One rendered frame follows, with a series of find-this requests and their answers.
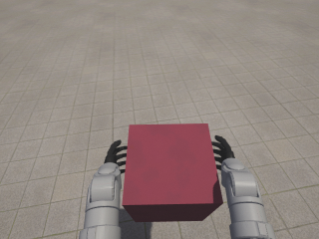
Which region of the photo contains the left robot forearm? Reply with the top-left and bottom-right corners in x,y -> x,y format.
79,162 -> 122,239

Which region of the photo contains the carton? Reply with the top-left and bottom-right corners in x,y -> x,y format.
122,123 -> 223,222

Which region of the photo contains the robot right hand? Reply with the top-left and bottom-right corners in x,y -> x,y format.
211,135 -> 235,170

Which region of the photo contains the robot left hand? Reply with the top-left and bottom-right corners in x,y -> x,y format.
104,139 -> 128,174

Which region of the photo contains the right robot forearm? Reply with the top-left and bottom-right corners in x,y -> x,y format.
220,157 -> 276,239

